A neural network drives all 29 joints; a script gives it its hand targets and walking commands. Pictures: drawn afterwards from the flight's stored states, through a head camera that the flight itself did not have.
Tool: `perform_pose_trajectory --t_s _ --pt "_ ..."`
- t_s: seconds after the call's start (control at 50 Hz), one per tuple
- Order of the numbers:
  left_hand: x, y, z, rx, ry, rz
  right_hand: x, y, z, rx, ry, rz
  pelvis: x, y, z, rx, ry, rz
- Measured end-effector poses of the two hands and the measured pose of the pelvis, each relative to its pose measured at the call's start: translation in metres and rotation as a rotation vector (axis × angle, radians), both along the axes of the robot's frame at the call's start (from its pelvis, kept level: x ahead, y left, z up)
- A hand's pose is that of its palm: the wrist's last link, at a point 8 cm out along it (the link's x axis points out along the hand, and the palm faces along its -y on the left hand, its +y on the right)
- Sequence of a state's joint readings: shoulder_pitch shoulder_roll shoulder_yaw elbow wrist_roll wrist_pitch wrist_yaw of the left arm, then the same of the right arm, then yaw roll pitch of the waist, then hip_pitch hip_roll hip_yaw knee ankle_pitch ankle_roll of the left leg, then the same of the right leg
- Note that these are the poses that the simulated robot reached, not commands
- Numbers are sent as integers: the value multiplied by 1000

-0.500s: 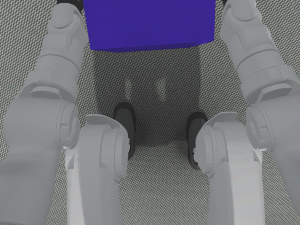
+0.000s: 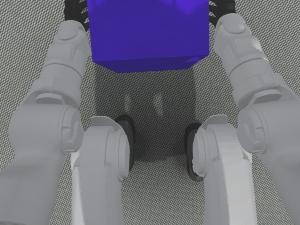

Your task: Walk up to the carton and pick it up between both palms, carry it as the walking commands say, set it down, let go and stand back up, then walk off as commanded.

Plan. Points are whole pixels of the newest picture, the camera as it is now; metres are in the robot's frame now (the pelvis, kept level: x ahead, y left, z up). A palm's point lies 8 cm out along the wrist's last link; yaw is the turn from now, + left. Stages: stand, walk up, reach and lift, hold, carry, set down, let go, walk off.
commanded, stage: reach and lift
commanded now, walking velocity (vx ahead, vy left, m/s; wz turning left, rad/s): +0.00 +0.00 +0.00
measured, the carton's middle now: (149, 25) +0.53 +0.04 -0.24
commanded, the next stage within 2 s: none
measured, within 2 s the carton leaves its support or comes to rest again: neither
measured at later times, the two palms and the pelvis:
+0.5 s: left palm (68, 18) +0.52 +0.20 -0.15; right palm out of the picture +0.55 -0.11 -0.13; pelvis -0.01 +0.00 +0.02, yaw +0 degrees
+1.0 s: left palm (62, 11) +0.51 +0.19 -0.10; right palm out of the picture +0.54 -0.12 -0.08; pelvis -0.02 +0.01 +0.05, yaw +0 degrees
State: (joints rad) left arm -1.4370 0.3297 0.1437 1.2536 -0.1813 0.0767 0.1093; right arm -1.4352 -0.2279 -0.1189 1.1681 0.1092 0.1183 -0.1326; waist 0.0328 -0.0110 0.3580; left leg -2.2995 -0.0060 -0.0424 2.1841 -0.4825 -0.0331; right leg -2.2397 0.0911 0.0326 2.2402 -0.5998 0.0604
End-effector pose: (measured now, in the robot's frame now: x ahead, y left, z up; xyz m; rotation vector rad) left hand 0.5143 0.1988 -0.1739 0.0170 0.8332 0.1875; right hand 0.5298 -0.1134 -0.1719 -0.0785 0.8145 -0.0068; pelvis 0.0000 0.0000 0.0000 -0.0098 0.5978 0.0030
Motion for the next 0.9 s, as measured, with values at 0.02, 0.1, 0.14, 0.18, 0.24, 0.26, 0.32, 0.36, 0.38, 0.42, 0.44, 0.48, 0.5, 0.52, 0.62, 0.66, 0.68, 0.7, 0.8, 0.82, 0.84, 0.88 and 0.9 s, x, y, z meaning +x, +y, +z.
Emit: perform_pose_trajectory --t_s 0.02,0.1,0.14,0.18,0.24,0.26,0.32,0.36,0.38,0.42,0.44,0.48,0.5,0.52,0.62,0.66,0.68,0.7,0.8,0.82,0.84,0.88,0.9 --pt "0 0 0 3 3 -5 -1 0 0 4 2 -2 1 0 0 -1 6 0" --pt "-1 0 3 9 10 -13 -2 -1 0 18 4 -9 3 0 1 0 23 3" --pt "-1 -1 5 11 8 -11 -1 -1 1 18 0 -7 4 0 1 2 29 4" --pt "0 -1 8 12 -3 -6 2 -1 4 18 -14 -11 5 -1 2 5 32 4" --pt "3 -2 14 8 -35 12 7 0 12 19 -48 -23 3 -3 3 9 22 -1" --pt "4 -2 16 6 -46 18 9 0 15 20 -60 -28 2 -3 3 11 16 -3" --pt "6 -2 21 -2 -69 32 12 1 23 20 -85 -41 0 -5 4 14 4 -8" --pt "6 -1 24 -3 -75 36 13 2 26 24 -91 -46 -1 -5 5 15 -2 -10" --pt "5 -1 25 -2 -77 37 13 3 27 26 -93 -46 -2 -5 6 16 -7 -11" --pt "4 1 26 -1 -81 40 14 4 30 26 -98 -42 -5 -5 9 17 -24 -12" --pt "4 1 27 -1 -85 41 15 5 32 24 -102 -38 -6 -5 10 17 -37 -13" --pt "4 3 28 -5 -96 45 18 7 36 17 -114 -31 -10 -4 14 17 -69 -14" --pt "4 4 28 -8 -104 48 20 8 38 12 -123 -26 -13 -4 16 16 -92 -15" --pt "4 4 28 -13 -113 50 21 9 41 7 -132 -21 -14 -3 18 14 -104 -15" --pt "-1 6 39 -47 -125 71 18 11 59 14 -142 -41 -16 0 23 -1 -118 -10" --pt "-3 6 48 -52 -127 74 15 11 67 20 -142 -48 -16 1 27 -6 -131 -6" --pt "-4 6 52 -52 -127 75 14 11 71 21 -143 -49 -17 2 29 -7 -136 -4" --pt "-5 6 57 -51 -129 75 13 11 75 22 -144 -52 -18 3 31 -9 -141 -2" --pt "-5 4 73 -45 -129 71 10 8 88 33 -146 -62 -21 6 41 -14 -145 7" --pt "-5 3 75 -45 -129 69 9 7 89 35 -145 -65 -21 6 42 -14 -140 8" --pt "-5 2 76 -44 -128 67 9 6 90 35 -144 -66 -22 7 43 -14 -135 8" --pt "-4 0 76 -43 -124 60 8 4 89 34 -141 -71 -22 7 45 -13 -128 9" --pt "-3 -2 76 -42 -125 58 7 2 89 33 -142 -74 -22 7 47 -12 -129 9"
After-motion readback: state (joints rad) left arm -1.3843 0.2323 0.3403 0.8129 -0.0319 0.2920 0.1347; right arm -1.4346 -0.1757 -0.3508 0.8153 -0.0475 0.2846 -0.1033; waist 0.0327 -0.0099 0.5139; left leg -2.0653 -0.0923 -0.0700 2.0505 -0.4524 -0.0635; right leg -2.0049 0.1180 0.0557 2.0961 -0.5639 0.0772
